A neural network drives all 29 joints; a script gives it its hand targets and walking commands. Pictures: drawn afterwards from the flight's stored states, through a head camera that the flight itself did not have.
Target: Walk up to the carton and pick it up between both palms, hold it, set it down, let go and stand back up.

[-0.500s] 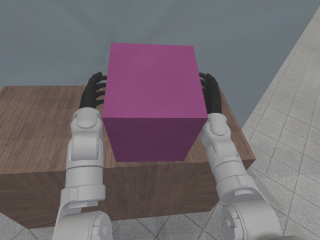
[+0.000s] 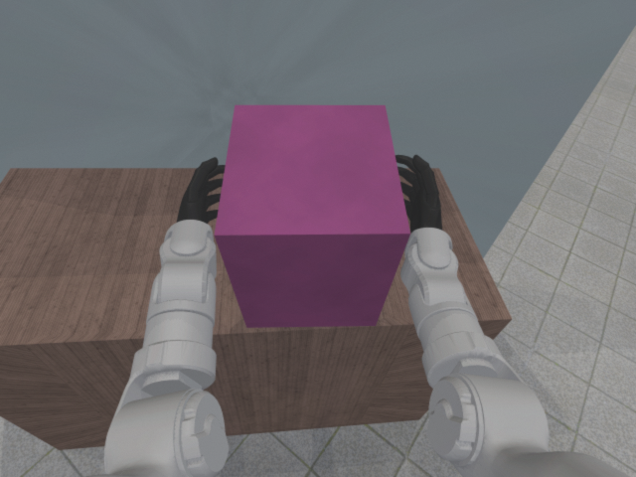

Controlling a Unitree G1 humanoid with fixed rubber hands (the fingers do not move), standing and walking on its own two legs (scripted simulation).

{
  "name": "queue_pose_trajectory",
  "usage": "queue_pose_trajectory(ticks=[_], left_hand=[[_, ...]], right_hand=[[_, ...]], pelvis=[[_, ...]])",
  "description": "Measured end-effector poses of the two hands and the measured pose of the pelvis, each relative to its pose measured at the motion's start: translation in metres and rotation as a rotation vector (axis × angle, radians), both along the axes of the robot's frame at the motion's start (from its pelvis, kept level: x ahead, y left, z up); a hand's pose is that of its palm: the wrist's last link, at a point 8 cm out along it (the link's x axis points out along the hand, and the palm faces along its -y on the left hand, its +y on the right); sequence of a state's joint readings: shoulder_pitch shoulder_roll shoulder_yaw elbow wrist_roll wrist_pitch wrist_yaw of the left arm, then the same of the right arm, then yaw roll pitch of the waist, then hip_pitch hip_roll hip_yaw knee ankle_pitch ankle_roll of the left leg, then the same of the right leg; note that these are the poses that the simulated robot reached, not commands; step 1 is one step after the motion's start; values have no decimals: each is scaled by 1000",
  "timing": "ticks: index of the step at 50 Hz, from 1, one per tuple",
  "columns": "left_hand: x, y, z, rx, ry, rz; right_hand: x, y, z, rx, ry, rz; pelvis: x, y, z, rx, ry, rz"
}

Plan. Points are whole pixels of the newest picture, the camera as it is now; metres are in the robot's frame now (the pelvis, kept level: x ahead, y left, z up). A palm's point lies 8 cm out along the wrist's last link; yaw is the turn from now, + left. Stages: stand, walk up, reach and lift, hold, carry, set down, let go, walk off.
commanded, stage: set down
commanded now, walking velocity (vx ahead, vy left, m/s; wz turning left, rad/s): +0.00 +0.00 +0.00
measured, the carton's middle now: (311, 224) +0.42 -0.01 +0.07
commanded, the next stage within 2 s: none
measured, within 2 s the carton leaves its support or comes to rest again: neither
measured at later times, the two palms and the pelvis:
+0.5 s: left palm (205, 219) +0.41 +0.13 +0.09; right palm (420, 223) +0.40 -0.16 +0.10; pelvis +0.01 +0.01 +0.00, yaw -1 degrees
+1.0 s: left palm (216, 220) +0.43 +0.12 +0.07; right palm (422, 224) +0.41 -0.17 +0.08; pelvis +0.01 +0.00 +0.00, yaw -2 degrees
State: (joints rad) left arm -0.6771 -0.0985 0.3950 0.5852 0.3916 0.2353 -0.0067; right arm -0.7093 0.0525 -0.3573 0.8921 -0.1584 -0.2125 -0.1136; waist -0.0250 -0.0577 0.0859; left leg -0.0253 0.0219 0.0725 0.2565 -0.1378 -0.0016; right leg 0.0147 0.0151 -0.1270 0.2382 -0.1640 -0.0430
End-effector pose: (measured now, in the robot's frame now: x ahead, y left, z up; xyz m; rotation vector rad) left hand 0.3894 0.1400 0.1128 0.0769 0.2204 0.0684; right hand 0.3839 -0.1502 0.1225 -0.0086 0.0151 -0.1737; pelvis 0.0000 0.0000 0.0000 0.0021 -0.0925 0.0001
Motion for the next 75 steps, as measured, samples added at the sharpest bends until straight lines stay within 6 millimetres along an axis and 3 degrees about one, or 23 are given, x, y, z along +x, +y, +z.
queue_pose_trajectory(ticks=[6,17,29,75], left_hand=[[5,0,-2,-3,-3,1],[9,1,-18,-8,40,7],[21,-11,-20,-14,40,-4],[50,-32,-62,-44,112,-35]], right_hand=[[5,0,0,-4,-1,2],[9,1,-21,19,51,0],[15,-11,-22,20,64,-21],[33,-30,-59,23,159,-54]], pelvis=[[4,1,0,0,17,-5],[6,5,0,-1,49,-12],[8,5,0,0,85,-22],[18,1,-3,11,238,-43]])
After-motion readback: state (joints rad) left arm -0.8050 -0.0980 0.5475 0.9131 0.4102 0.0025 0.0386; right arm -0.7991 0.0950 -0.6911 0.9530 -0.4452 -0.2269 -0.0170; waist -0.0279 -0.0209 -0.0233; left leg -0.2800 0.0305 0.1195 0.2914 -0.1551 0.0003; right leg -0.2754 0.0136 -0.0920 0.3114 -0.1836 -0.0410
